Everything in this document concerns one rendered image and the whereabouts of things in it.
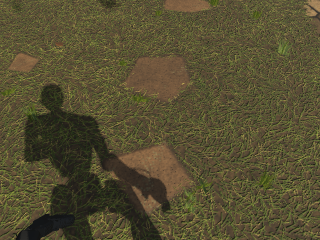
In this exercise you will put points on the robot left hand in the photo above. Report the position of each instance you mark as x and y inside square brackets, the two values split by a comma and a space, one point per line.
[44, 225]

